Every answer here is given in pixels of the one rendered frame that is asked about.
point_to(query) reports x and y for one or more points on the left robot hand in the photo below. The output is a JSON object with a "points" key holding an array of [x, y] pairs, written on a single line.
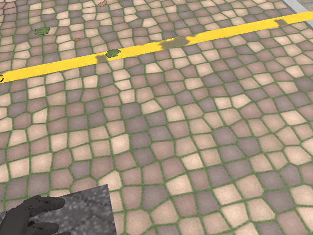
{"points": [[16, 220]]}

